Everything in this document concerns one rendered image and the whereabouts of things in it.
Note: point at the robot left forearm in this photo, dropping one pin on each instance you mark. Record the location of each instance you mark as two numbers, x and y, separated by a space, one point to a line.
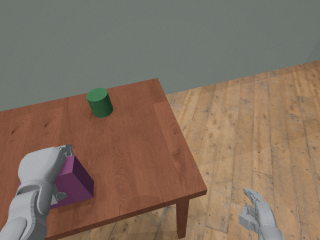
28 212

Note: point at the right robot hand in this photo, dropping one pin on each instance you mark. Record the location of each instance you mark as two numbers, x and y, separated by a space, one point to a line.
252 218

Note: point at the robot right forearm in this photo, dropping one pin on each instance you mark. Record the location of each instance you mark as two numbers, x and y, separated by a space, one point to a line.
269 232

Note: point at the left robot hand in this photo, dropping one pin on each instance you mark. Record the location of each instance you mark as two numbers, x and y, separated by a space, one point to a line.
45 165

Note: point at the sponge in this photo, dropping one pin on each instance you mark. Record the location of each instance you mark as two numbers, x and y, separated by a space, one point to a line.
73 180

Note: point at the table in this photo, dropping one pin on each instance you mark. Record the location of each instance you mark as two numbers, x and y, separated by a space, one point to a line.
137 157

